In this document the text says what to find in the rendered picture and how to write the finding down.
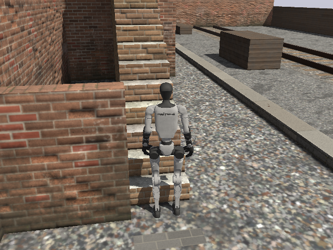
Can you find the robot right hand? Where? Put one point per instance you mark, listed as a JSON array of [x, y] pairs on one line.
[[191, 150]]

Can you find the robot right forearm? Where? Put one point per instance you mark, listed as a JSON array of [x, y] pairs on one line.
[[188, 139]]

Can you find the robot right upper arm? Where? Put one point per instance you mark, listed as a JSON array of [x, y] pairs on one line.
[[184, 118]]

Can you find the robot right foot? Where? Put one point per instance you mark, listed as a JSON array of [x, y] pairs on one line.
[[176, 210]]

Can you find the right robot shin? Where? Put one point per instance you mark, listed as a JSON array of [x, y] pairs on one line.
[[177, 192]]

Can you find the robot left upper arm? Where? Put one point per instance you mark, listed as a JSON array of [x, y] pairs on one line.
[[148, 118]]

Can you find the robot left hand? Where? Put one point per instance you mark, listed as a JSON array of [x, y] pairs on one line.
[[144, 148]]

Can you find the robot left forearm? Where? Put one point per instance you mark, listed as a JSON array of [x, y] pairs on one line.
[[145, 138]]

